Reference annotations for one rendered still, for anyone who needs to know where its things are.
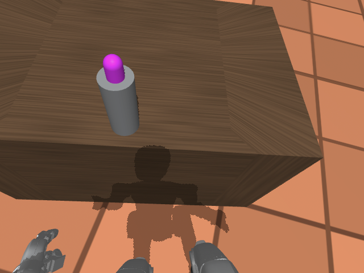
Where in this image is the left robot arm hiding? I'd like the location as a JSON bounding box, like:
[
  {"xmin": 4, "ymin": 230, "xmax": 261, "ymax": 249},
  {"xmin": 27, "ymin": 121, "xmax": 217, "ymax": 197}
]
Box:
[{"xmin": 13, "ymin": 259, "xmax": 45, "ymax": 273}]

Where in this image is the left robot hand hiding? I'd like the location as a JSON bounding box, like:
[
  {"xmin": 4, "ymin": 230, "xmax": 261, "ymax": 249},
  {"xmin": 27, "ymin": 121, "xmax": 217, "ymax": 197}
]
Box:
[{"xmin": 20, "ymin": 229, "xmax": 65, "ymax": 273}]

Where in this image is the bottle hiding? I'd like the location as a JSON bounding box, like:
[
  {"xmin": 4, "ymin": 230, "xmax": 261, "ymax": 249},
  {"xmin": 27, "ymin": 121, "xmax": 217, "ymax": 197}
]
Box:
[{"xmin": 96, "ymin": 54, "xmax": 139, "ymax": 136}]

